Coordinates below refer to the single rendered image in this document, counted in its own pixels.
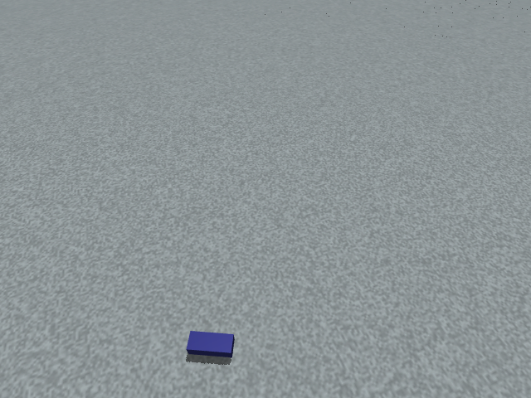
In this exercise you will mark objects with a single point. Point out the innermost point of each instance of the carton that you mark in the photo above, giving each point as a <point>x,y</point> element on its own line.
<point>210,344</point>

